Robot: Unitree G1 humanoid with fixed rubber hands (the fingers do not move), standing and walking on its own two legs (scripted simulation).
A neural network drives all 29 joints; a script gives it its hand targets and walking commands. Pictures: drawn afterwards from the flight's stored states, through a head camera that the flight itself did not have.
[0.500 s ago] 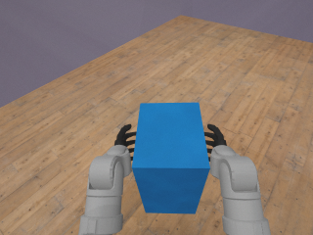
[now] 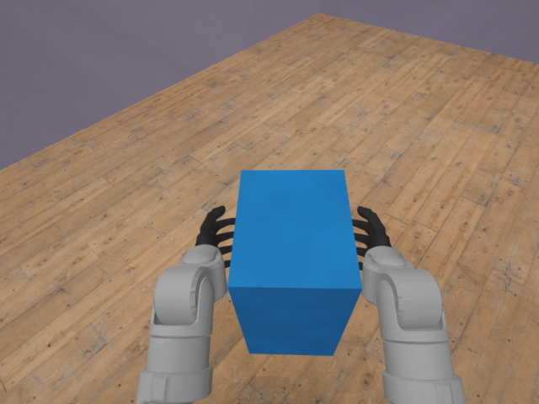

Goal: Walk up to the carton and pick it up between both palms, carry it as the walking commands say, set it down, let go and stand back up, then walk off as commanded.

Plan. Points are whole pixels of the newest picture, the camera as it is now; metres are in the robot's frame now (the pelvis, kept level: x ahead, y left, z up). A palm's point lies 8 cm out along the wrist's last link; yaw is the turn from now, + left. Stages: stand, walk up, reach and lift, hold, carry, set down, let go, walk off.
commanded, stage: carry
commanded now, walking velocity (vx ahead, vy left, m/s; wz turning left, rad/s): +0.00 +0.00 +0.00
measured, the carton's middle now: (291, 271) +0.30 +0.00 +0.03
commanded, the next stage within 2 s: none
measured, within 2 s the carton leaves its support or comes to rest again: neither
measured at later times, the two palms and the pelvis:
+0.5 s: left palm (273, 249) +0.31 +0.03 +0.08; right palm (439, 262) +0.29 -0.20 +0.08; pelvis +0.02 -0.07 -0.01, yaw -2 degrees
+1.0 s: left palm (276, 255) +0.31 +0.03 +0.07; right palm (441, 265) +0.29 -0.21 +0.07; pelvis +0.02 -0.08 -0.01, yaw -2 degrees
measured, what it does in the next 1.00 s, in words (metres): shifts its weight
